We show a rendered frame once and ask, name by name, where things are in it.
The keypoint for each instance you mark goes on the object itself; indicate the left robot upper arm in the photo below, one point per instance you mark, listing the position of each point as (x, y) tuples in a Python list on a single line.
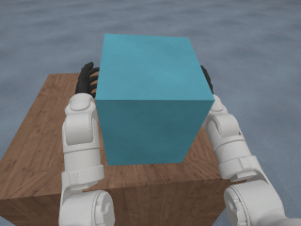
[(91, 208)]

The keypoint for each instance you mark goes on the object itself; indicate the robot right hand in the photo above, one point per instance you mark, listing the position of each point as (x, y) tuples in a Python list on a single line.
[(207, 78)]

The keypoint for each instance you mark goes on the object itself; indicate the pedestal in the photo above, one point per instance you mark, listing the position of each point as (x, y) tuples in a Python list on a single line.
[(190, 193)]

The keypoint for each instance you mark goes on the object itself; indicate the right robot upper arm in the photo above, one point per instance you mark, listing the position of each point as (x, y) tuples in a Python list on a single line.
[(255, 203)]

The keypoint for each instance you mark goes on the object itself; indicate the robot left hand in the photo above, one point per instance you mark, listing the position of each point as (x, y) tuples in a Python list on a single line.
[(85, 79)]

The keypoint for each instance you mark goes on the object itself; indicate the carton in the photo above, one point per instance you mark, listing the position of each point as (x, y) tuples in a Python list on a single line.
[(152, 98)]

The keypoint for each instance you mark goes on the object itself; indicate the right robot forearm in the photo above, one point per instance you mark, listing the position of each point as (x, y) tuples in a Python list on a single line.
[(234, 158)]

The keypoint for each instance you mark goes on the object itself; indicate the left robot forearm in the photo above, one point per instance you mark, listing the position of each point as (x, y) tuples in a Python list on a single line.
[(81, 143)]

